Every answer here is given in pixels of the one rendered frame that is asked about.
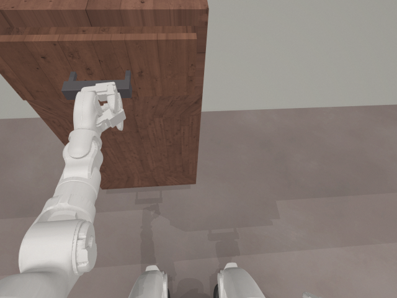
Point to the cabinet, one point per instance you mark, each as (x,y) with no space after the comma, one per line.
(159,143)

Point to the robot left upper arm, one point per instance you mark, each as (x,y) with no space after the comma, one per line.
(54,255)

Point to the left robot thigh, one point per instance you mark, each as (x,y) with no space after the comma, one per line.
(150,284)

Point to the robot right shin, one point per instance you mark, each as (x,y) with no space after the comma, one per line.
(230,265)

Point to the left robot hand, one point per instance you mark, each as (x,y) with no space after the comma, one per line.
(87,108)

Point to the left robot forearm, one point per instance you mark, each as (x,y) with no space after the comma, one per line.
(78,187)

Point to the drawer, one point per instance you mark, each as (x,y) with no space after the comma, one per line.
(162,59)

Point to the handle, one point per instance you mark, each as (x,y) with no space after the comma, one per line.
(72,87)

